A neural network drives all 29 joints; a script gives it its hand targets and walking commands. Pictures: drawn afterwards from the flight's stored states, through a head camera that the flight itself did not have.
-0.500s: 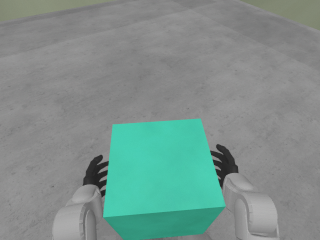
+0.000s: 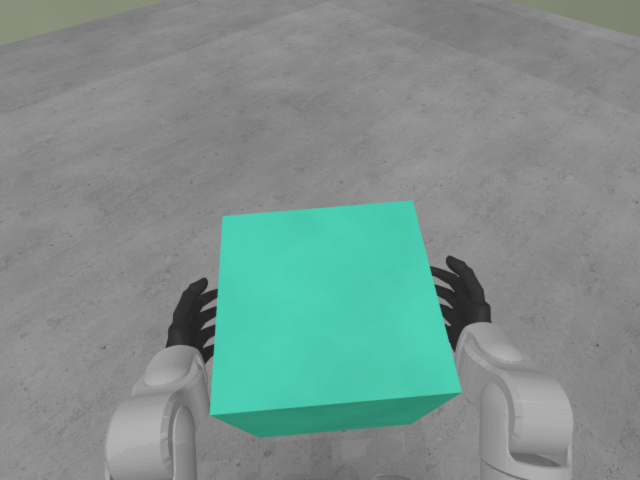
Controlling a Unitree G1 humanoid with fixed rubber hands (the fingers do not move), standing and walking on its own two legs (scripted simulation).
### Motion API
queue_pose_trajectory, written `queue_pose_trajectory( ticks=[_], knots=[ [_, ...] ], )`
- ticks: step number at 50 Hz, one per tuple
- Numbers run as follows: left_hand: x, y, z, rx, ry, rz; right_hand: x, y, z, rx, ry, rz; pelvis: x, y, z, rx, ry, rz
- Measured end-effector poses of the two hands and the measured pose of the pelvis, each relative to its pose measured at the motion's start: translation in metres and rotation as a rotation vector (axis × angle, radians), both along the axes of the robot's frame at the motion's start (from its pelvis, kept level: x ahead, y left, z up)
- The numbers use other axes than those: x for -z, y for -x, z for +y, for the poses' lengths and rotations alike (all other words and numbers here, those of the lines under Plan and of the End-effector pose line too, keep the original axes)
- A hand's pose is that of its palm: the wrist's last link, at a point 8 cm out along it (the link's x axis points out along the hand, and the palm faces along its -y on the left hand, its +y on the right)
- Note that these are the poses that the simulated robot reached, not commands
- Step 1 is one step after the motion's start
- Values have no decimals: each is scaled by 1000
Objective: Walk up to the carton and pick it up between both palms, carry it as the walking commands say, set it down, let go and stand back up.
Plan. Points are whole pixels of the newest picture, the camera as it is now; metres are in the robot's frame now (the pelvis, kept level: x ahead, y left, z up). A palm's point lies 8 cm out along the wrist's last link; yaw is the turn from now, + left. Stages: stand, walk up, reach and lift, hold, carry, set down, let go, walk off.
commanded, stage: carry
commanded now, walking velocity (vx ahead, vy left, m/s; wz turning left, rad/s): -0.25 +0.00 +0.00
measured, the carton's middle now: (327, 332) +0.28 -0.02 +0.03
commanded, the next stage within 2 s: none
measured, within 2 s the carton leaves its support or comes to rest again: neither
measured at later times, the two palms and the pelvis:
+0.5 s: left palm out of the picture +0.07 +0.13 +0.08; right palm out of the picture +0.05 -0.17 +0.08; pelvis -0.16 +0.01 +0.00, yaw -2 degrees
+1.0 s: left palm out of the picture +0.02 +0.18 +0.08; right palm out of the picture +0.02 -0.12 +0.09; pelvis -0.21 +0.03 +0.00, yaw -1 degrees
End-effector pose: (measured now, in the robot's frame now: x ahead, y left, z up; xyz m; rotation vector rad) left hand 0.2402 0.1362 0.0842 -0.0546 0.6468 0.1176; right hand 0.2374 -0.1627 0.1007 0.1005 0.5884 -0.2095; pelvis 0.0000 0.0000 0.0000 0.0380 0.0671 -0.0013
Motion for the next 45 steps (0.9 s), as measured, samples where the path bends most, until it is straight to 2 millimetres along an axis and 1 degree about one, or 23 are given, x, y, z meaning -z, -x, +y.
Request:
queue_pose_trajectory(
  ticks=[3, 4, 6, 9, 11, 14, 17, 19, 21, 23, 26, 28, 30, 32, 35, 38, 40, 42, 45],
  knots=[
    [9, 29, 26, -42, 4, -4, 6, 15, 26, -47, 11, -1, 10, 22, 14, -22, 30, 2],
    [14, 41, 35, -67, 17, 15, 10, 22, 35, -72, 25, 20, 10, 30, 16, -32, 28, -4],
    [22, 69, 48, -114, 44, 79, 15, 38, 50, -115, 47, 81, 3, 44, 19, -36, 44, -21],
    [26, 105, 57, -155, 77, 133, 14, 64, 61, -149, 69, 134, -6, 64, 20, -40, 74, -32],
    [21, 118, 59, -162, 84, 115, 9, 77, 62, -153, 72, 118, -8, 80, 20, -39, 79, -26],
    [8, 125, 55, -139, 66, 53, 2, 93, 57, -134, 62, 57, -7, 103, 19, -24, 77, -3],
    [0, 130, 43, -94, 39, 23, 3, 114, 43, -90, 41, 27, -4, 123, 18, -2, 73, 22],
    [0, 136, 30, -58, 19, 24, 9, 131, 30, -55, 24, 28, -1, 134, 14, 15, 63, 30],
    [4, 144, 15, -18, -3, 39, 17, 149, 15, -17, 3, 41, 3, 145, 10, 37, 52, 26],
    [7, 156, 3, 20, -22, 75, 23, 170, 3, 23, -24, 77, 0, 153, 8, 41, 47, 2],
    [9, 173, -8, 55, -23, 92, 21, 194, -7, 62, -34, 93, -2, 161, 5, 29, 26, -20],
    [5, 179, -8, 62, -23, 62, 17, 201, -7, 68, -33, 64, 0, 168, 6, 22, 33, -28],
    [2, 183, -3, 54, -22, 27, 13, 202, -2, 56, -27, 30, 4, 175, 9, 13, 46, -24],
    [3, 188, 7, 28, -12, 19, 9, 199, 7, 27, -10, 23, 4, 183, 12, 7, 39, -22],
    [10, 203, 24, -18, 3, 44, 7, 196, 24, -24, 11, 48, 2, 192, 17, 13, 40, -24],
    [14, 219, 39, -67, 21, 68, 9, 198, 40, -72, 26, 73, 1, 200, 21, 6, 43, -26],
    [14, 227, 47, -92, 29, 70, 9, 200, 48, -95, 31, 76, 0, 204, 23, 5, 44, -28],
    [11, 231, 52, -102, 32, 67, 8, 203, 53, -104, 34, 73, -1, 208, 26, 4, 44, -29],
    [6, 231, 53, -93, 26, 56, 7, 209, 54, -94, 27, 61, -2, 212, 29, 3, 44, -32]
  ],
)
